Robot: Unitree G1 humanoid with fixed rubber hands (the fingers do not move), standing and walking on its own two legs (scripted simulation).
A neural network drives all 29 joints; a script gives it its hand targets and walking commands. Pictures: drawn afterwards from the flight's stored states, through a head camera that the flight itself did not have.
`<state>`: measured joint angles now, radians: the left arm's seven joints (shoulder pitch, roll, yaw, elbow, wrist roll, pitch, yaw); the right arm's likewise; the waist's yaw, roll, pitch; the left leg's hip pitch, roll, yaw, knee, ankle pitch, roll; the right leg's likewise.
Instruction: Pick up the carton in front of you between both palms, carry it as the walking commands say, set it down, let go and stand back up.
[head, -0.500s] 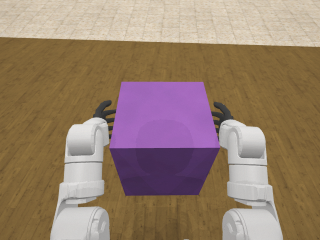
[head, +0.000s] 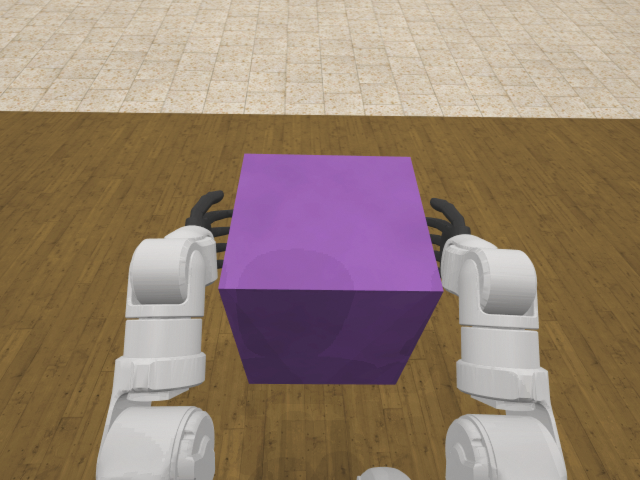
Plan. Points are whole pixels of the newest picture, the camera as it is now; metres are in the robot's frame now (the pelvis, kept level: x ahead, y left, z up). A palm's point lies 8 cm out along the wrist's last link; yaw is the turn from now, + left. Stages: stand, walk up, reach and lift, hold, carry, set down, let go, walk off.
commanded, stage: carry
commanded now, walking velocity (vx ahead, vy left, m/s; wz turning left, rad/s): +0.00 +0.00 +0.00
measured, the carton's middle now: (325, 276) +0.37 -0.01 +0.03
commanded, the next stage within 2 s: none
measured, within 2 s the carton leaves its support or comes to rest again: neither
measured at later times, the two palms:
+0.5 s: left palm (216, 151) +0.60 +0.16 +0.06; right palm (393, 145) +0.62 -0.14 +0.06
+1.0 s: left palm (207, 111) +0.68 +0.18 +0.08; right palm (378, 116) +0.68 -0.11 +0.08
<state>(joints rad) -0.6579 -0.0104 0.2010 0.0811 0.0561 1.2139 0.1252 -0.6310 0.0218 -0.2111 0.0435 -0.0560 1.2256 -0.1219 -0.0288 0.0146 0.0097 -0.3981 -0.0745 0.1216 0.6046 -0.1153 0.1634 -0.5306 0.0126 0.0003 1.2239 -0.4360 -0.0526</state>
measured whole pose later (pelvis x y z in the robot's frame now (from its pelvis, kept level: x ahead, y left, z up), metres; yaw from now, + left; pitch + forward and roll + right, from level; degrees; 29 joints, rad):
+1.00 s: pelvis +0.32 +0.03 -0.04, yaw +0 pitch +5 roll +0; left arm -0.66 0.00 0.20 0.17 0.05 1.18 0.13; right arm -0.63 0.01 -0.20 0.13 -0.05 1.19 -0.12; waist 0.01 -0.01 -0.08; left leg -0.37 -0.02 0.05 0.62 -0.12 0.06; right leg -0.34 0.04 -0.04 0.64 -0.20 -0.07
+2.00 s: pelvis +0.26 +0.04 -0.04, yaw +0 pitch +3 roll +0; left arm -0.66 0.01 0.20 0.24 0.05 1.20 0.13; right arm -0.66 0.00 -0.20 0.22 -0.06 1.21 -0.12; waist 0.01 0.01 -0.11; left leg -0.37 -0.02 0.05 0.53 -0.03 0.05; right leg -0.35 0.04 -0.05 0.58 -0.10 -0.06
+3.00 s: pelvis +0.26 +0.03 -0.04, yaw +1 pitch +2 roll +0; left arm -0.66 0.00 0.20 0.23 0.06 1.20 0.12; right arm -0.66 0.01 -0.20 0.21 -0.06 1.22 -0.12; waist 0.01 0.01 -0.10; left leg -0.37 -0.01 0.04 0.53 -0.03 0.04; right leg -0.35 0.04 -0.06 0.58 -0.10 -0.07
